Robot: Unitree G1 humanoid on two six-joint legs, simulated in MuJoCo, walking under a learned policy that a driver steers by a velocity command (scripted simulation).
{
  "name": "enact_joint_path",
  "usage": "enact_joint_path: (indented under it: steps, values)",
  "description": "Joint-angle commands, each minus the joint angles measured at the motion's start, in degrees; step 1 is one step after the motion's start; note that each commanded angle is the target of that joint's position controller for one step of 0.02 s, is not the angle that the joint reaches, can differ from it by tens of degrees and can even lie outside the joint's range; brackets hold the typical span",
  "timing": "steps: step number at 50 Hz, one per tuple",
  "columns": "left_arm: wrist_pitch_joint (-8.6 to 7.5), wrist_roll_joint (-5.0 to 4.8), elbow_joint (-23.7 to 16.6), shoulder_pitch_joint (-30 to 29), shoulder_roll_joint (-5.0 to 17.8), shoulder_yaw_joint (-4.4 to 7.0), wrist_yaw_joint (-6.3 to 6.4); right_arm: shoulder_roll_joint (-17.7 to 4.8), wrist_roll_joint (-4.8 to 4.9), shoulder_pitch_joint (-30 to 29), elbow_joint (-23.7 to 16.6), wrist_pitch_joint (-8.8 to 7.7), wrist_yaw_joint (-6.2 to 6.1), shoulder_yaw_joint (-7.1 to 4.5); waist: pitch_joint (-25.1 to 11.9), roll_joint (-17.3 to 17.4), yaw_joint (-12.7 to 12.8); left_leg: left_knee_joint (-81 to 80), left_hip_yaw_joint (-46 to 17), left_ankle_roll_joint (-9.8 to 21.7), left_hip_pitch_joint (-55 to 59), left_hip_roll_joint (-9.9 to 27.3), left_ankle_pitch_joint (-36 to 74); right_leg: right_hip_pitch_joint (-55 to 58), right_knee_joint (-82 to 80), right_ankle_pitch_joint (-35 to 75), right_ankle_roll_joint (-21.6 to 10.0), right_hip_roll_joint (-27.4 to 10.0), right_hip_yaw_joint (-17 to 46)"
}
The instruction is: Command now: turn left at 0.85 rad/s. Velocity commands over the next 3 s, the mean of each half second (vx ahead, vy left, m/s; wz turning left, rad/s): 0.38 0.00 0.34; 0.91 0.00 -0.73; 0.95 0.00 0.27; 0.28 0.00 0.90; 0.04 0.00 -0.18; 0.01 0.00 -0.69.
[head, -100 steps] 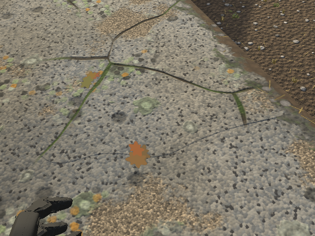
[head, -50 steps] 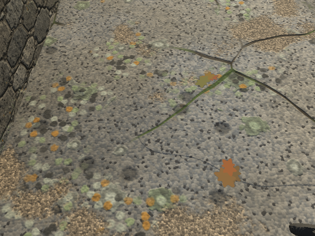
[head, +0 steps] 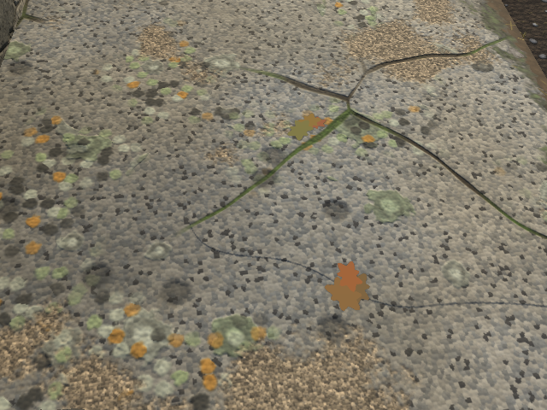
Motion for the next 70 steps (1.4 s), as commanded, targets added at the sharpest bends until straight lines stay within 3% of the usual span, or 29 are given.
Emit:
enact_joint_path:
  steps: [1, 4, 6, 9, 17, 18, 21, 25, 27, 28, 29, 30, 32, 33, 38, 45, 47, 49, 50, 51, 52, 54, 57, 61, 64, 66, 68, 69, 70]
  values:
    - [-1.40, 0.21, -8.2, -8.3, 5.2, 0.93, 0.51, -14.4, -1.99, 8.2, -3.6, -3.91, 0.00, -3.69, -13.2, 13.0, -4.4, -19.8, -34.6, 18.7, 24.0, 19.6, 33.1, -25.0, 27.5, -10.0, 0.1, 7.2, 13.5]
    - [-1.80, 0.67, -6.6, -5.5, 6.5, 1.58, 1.52, -10.0, 0.99, -0.5, -4.4, -3.75, -1.83, -2.05, -8.7, 6.8, 1.0, -19.4, -26.2, 11.2, 17.5, 12.6, 24.0, -22.8, 19.9, 4.3, -1.8, 5.5, 15.9]
    - [-1.85, 0.64, -5.2, -3.4, 5.4, 1.33, 1.00, -9.6, 0.17, -2.2, -5.5, -3.11, -2.74, -1.69, -10.0, 7.5, 2.0, -19.3, -24.4, 10.3, 15.3, 10.1, 25.8, -19.0, 17.7, 9.2, -1.0, 7.7, 15.2]
    - [-2.39, -0.47, -3.5, -1.0, 4.8, 0.73, -0.57, -9.0, 0.87, 1.8, -4.5, -3.88, -2.82, -1.09, -11.2, 8.8, 0.2, -25.1, -26.5, 10.2, 15.7, 9.0, -10.8, -17.9, 7.0, 14.4, -0.3, 7.8, 13.3]
    - [-5.80, -1.54, -3.9, -3.5, 4.8, -0.73, -2.11, -9.2, -0.42, 5.0, -1.7, -7.12, -1.44, 0.37, -3.2, 12.1, -3.4, -28.6, -25.8, 9.7, 15.2, 13.0, -14.8, -19.3, -6.2, 19.8, -2.4, 4.5, 10.7]
    - [-2.83, 3.77, -2.5, -2.3, 4.6, -1.17, -3.59, -9.7, -3.45, 7.7, -0.7, -6.53, 0.31, 0.32, -3.8, 13.0, -3.7, -31.1, -23.1, 8.0, 14.4, 10.3, -18.6, -17.2, -6.5, 18.0, -2.2, 6.0, 7.3]
    - [-1.26, 1.23, -3.3, -2.1, 5.4, -1.20, -5.55, -9.0, -3.41, 5.4, -0.7, -6.75, 0.90, 0.59, -0.7, 12.5, -2.7, -32.2, -17.9, 6.3, 11.5, 11.6, -16.9, -13.6, -8.7, 16.4, -3.9, 6.5, 7.4]
    - [-1.67, 0.62, -2.9, 3.1, 5.9, -1.47, -5.61, -9.3, -3.29, 1.9, -0.1, -7.49, -0.34, 0.38, -0.1, 8.9, 1.2, -31.7, -12.5, 5.1, 11.5, 14.6, -14.8, -5.7, -11.7, 12.7, -9.1, 5.3, 5.7]
    - [-2.11, 1.16, 1.0, 13.4, 6.6, -0.99, -4.77, -7.8, -3.59, 0.9, 0.4, -7.33, -0.65, 0.88, -2.5, 2.5, 5.9, -17.8, -4.4, 4.1, 7.2, 10.8, -4.3, 7.9, -16.7, 9.5, -11.4, 9.3, 3.5]
    - [-2.87, 1.76, 5.1, 26.5, 10.5, 0.40, -3.94, -5.4, -4.57, -1.0, -0.6, -7.41, -0.90, 1.94, -5.9, -7.9, 11.3, 6.6, 2.8, 2.3, -1.2, 5.6, 10.6, 20.0, -21.6, -0.7, -13.4, 6.0, 14.2]
    - [-3.57, 1.88, 4.2, 28.3, 16.7, 1.18, -3.64, -0.1, -4.05, -2.8, -4.6, -8.15, -0.25, 3.77, -5.5, -20.9, 9.4, 23.0, 0.8, -0.9, -22.0, -4.3, -5.8, 28.0, -34.1, -17.0, -18.9, -5.6, 45.9]
    - [-3.27, 0.99, 2.1, 23.2, 15.2, 1.05, -3.71, -1.9, -4.39, -3.6, -5.6, -8.96, 0.03, 3.76, -5.1, -17.7, 7.6, 31.0, -7.2, -1.4, -33.1, -5.6, -6.9, 30.9, -41.4, -20.0, -21.8, -8.2, 61.4]
    - [-3.42, 1.00, 1.2, 20.7, 12.2, 0.88, -2.98, -6.6, -4.46, -5.4, -3.4, -10.02, 0.80, 2.96, -4.4, -0.4, 6.5, 31.4, -8.9, -1.7, -31.6, 1.0, 2.4, 27.5, -35.7, -8.1, -20.6, -6.2, 47.6]
    - [-3.64, 0.59, 1.6, 21.2, 11.2, 0.50, -2.53, -6.1, -4.79, -5.0, -2.8, -9.86, 0.94, 3.21, -3.6, 1.8, 5.4, 27.9, -8.4, -2.4, -28.6, 2.4, 3.8, 24.0, -36.4, -4.4, -19.4, -3.9, 43.1]
    - [-4.92, -0.25, 3.9, 23.5, 9.1, -0.24, -1.70, -4.2, -4.55, -9.9, -3.2, -6.78, 1.89, 4.69, 1.9, 0.0, 4.5, 16.9, -4.1, -5.7, -25.4, 1.9, 8.6, 16.1, -40.4, 15.9, -19.2, 2.8, 34.0]
    - [-5.14, -0.66, 7.3, 25.5, 10.3, 0.29, -0.61, -3.2, -2.79, -21.6, -7.1, -7.81, 1.84, 6.06, 1.2, -3.2, 7.2, -4.7, -2.1, -4.2, -12.2, -2.3, 20.0, 16.5, -37.4, 49.8, -16.9, 3.0, 33.4]
    - [-5.71, -0.88, 7.5, 22.6, 12.2, 0.48, -0.42, -5.6, -2.89, -12.6, -4.2, -8.05, 0.82, 4.99, -4.7, -2.8, 2.6, -7.6, -0.8, -2.0, 4.6, -5.4, 17.9, 16.2, -30.1, 69.5, -13.9, 3.3, 30.3]
    - [-6.41, 0.62, 7.9, 18.7, 14.0, 0.71, -0.75, -10.1, -2.13, 10.3, 2.4, -8.07, -1.55, 2.35, -15.0, -2.6, -9.6, -6.0, -1.9, 0.2, 28.7, -3.0, 11.2, 10.2, -6.0, 72.1, -12.0, 4.9, 28.2]
    - [-7.13, 1.58, 7.3, 18.3, 8.0, -0.67, -0.57, -13.4, -3.53, 21.9, 4.8, -8.30, -2.96, 0.85, -21.2, 3.5, -12.9, -5.5, -14.1, 1.7, 40.3, 7.4, -10.7, 1.7, 13.9, 52.0, -12.0, 8.4, 24.9]
    - [-7.06, -1.24, 4.5, 23.3, 1.3, -2.47, -1.39, -17.3, -4.43, 19.5, 5.6, -8.31, -2.40, 0.04, -27.3, 25.8, -5.6, -20.1, -49.5, 7.7, 46.6, 21.5, -27.0, -12.5, 31.0, 7.3, -9.7, 17.7, 19.8]
    - [-6.55, 0.02, 5.7, 22.4, 4.7, -2.83, -1.18, -13.1, -3.81, 11.8, 4.6, -8.07, -1.37, 0.07, -19.8, 18.3, -3.8, -24.5, -55.6, 9.8, 40.3, 20.1, -29.8, -19.3, 33.9, 8.9, -10.8, 13.6, 19.5]
    - [-6.01, 2.11, 4.3, 11.6, 6.3, -2.69, -2.25, -5.6, -3.21, 9.2, 6.7, -8.40, -0.62, 1.38, -7.3, 2.8, -3.8, -23.7, -40.3, 11.3, 25.2, 15.6, -15.4, -19.7, 30.3, 13.2, -10.7, 9.7, 17.9]
    - [-5.22, 3.92, 0.2, 6.2, 2.8, -4.18, -3.32, -2.9, -2.66, 12.2, 12.1, -9.54, -0.38, 2.54, -1.8, 6.7, 0.5, -25.7, -31.9, 11.5, 16.0, 10.7, -3.5, -20.6, 23.0, 9.0, -9.2, 6.6, 17.3]
    - [-5.39, 4.03, -6.4, -4.3, 2.5, -6.38, -4.50, -5.7, -1.83, 10.7, 12.5, -10.29, -0.87, 1.63, 3.3, 6.0, 2.6, -33.1, -25.2, 11.5, 4.4, 8.0, 0.7, -17.6, 1.8, 15.3, -4.7, 2.6, 13.6]
    - [-5.50, 2.03, -5.7, -4.4, 3.2, -6.58, -5.41, -10.2, -0.98, 9.9, 12.1, -10.63, 0.23, -0.01, 1.4, 6.0, 3.0, -37.1, -20.7, 9.4, -6.7, 6.7, 11.2, 6.6, -8.7, 27.2, -4.1, 7.2, 8.3]
    - [-5.36, 2.13, -4.7, -2.8, 5.7, -5.38, -4.21, -10.8, -0.33, 12.1, 12.9, -10.59, 0.80, -0.10, -0.8, 3.8, 3.5, -30.6, -19.4, 7.6, 0.3, 7.1, 23.3, 10.0, -12.4, 27.0, -4.6, 7.9, 8.4]
    - [-5.67, 3.16, -0.9, 9.5, 8.5, -3.42, -2.22, -12.0, -0.44, 13.9, 14.1, -10.25, 0.94, -0.39, -9.5, 1.2, 9.3, -6.9, -15.3, 5.2, 2.5, 2.5, 37.2, 24.4, -15.0, 20.1, -5.7, 9.8, 7.3]
    - [-6.03, 4.23, 0.1, 18.9, 12.1, -1.91, -0.79, -9.6, -0.37, 12.7, 13.5, -10.51, 0.91, 0.20, -14.7, -0.6, 14.1, 11.0, -13.1, 3.7, -6.2, -1.2, 29.2, 35.6, -16.2, 9.7, -6.9, 1.1, 15.6]
    - [-6.20, 5.60, 0.6, 25.3, 15.9, -1.13, 0.22, -0.1, -0.18, 13.8, 11.4, -10.45, 0.17, 2.17, -19.5, -11.4, 12.4, 31.4, -11.3, 3.4, -16.3, -4.1, -9.8, 41.8, -23.5, -11.3, -7.8, -16.0, 37.8]
Next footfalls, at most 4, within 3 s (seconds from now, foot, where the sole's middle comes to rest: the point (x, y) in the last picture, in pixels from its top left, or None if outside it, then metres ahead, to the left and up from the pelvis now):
0.56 right None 0.22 -0.10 -0.76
0.98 left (262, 302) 0.70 0.00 -0.76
1.38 right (378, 222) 0.96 -0.34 -0.76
1.76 left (310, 138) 1.29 -0.16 -0.76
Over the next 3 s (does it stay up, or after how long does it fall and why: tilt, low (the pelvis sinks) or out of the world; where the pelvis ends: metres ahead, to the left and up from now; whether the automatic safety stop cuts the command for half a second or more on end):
stays up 1.30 -0.29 0.01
